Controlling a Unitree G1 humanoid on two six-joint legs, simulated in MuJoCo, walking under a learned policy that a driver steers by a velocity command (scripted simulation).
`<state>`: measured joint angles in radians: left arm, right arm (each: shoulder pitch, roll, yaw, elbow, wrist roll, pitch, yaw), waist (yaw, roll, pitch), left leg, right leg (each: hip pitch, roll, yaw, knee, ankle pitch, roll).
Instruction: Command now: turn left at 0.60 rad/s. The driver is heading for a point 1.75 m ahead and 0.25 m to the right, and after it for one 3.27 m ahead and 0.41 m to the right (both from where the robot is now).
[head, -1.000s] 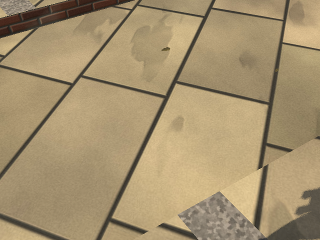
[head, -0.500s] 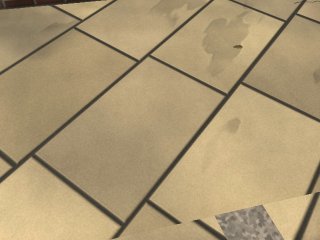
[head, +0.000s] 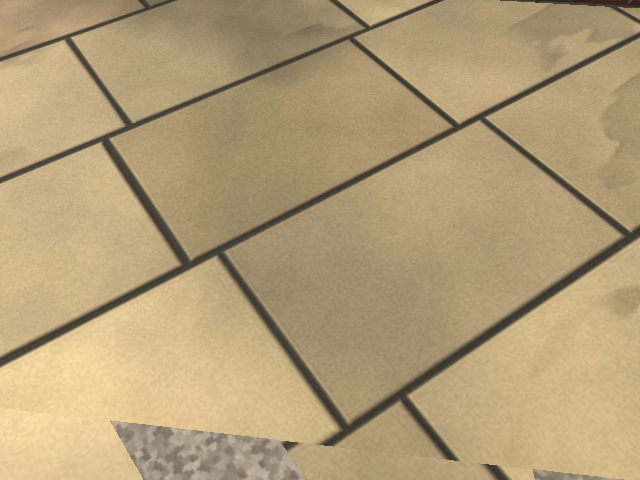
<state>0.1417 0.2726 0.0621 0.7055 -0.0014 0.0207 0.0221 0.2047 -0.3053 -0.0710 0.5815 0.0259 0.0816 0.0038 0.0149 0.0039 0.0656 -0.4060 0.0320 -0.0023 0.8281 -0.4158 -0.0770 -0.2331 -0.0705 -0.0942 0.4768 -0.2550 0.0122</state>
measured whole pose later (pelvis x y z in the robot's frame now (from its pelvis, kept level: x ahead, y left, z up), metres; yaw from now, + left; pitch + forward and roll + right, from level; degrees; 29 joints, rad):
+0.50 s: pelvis +0.00 +0.04 -0.01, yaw +1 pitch +0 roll +1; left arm 0.22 0.29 0.05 0.73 -0.02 0.05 0.02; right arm 0.13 -0.23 -0.02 0.68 -0.01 0.03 -0.02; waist 0.02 -0.01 0.04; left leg -0.23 -0.03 0.08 0.52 -0.29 0.06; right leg -0.33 -0.05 -0.01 0.78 -0.47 0.05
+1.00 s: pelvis +0.00 +0.01 +0.00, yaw -17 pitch +2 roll +2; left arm 0.25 0.31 0.05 0.63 -0.02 0.02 0.02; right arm 0.11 -0.31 -0.08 0.70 0.02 -0.02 0.00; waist 0.03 0.01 0.03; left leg -0.37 -0.03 -0.09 0.68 -0.37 -0.06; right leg -0.24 0.08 0.18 0.47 -0.25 -0.07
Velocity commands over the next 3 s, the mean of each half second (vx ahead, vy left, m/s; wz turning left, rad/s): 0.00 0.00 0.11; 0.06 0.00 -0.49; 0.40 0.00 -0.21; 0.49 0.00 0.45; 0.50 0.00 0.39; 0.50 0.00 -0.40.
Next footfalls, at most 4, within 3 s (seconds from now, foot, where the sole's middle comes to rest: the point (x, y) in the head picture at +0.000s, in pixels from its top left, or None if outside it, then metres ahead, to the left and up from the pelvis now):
0.08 left None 0.03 0.13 -0.78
0.60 right None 0.01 -0.08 -0.78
1.08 left None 0.11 0.13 -0.78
1.50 right None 0.27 -0.25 -0.78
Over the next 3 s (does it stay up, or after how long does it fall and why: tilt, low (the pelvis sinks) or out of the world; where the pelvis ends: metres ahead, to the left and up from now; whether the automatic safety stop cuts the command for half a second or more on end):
stays up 1.04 -0.07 -0.15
